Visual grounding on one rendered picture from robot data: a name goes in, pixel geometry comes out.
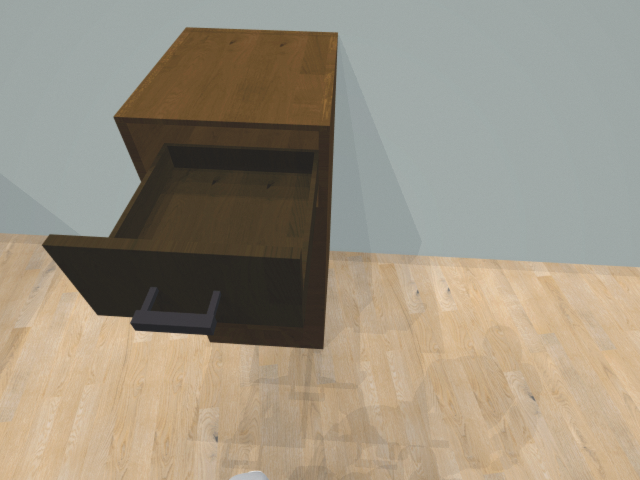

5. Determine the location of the handle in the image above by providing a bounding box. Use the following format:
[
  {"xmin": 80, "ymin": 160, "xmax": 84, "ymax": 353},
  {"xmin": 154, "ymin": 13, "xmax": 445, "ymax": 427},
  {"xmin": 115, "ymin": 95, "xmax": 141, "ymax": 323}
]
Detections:
[{"xmin": 130, "ymin": 287, "xmax": 221, "ymax": 335}]

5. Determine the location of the cabinet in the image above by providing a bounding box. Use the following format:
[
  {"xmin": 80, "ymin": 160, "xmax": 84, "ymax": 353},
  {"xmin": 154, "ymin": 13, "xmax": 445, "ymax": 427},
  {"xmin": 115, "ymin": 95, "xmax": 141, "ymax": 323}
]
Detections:
[{"xmin": 114, "ymin": 27, "xmax": 338, "ymax": 349}]

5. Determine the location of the drawer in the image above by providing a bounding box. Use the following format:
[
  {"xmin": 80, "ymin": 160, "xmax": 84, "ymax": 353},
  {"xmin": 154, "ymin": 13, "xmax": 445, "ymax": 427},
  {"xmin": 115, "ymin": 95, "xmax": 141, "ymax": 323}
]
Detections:
[{"xmin": 42, "ymin": 143, "xmax": 319, "ymax": 328}]

